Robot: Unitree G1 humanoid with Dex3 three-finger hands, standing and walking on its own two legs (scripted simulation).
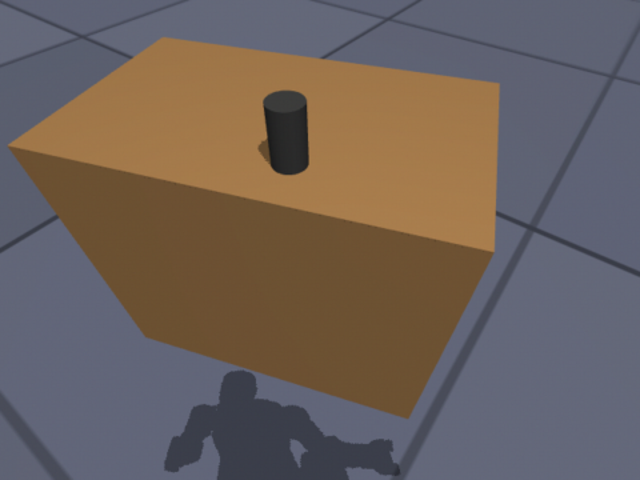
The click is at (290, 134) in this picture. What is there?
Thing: squat round
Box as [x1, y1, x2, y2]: [263, 90, 308, 174]
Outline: 277,91 267,95 263,100 271,166 277,172 283,174 294,174 302,171 308,164 306,100 305,97 298,92 289,90
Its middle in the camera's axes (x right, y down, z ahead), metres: -0.06 -0.20 +0.69
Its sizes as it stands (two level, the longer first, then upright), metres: 0.072 0.072 0.126
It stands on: a support 0.80 m high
